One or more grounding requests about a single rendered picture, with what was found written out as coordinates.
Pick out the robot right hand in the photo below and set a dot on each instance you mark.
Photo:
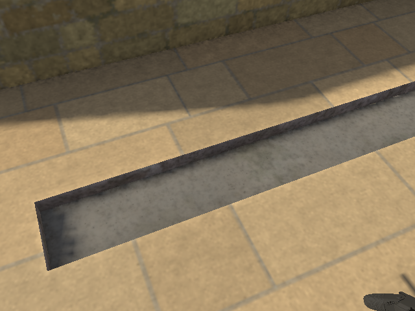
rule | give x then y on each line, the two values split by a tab
390	302

